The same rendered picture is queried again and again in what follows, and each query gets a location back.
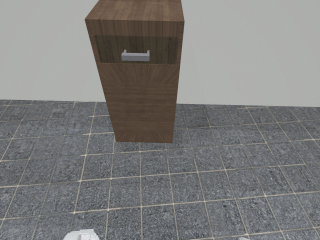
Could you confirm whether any handle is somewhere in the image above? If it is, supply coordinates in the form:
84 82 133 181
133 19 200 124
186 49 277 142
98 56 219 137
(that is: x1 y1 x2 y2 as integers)
121 49 150 61

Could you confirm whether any left robot hand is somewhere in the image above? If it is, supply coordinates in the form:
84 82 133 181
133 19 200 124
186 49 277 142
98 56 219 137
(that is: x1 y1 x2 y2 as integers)
63 229 100 240

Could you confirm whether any cabinet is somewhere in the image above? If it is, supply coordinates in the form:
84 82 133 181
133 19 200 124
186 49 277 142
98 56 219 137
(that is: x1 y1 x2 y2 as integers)
84 0 185 143

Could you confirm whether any drawer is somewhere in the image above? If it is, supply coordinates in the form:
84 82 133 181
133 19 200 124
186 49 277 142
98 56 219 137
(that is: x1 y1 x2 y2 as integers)
94 35 178 65

